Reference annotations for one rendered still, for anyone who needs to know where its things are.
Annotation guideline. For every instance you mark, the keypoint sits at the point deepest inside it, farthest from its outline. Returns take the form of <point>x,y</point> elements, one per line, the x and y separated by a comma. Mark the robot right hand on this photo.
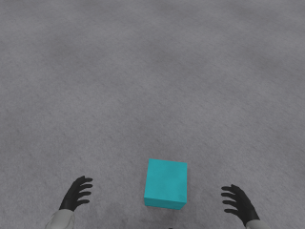
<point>245,210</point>

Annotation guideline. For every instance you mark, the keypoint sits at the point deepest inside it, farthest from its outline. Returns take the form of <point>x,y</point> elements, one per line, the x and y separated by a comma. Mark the robot right forearm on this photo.
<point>257,224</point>

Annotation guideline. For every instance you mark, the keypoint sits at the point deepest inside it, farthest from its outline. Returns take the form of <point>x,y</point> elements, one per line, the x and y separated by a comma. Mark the carton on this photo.
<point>166,184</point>

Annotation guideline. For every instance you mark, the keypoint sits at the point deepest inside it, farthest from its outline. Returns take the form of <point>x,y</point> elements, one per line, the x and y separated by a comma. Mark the robot left forearm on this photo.
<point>61,219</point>

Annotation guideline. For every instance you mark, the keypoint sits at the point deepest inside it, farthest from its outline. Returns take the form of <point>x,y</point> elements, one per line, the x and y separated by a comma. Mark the robot left hand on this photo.
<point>70,200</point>

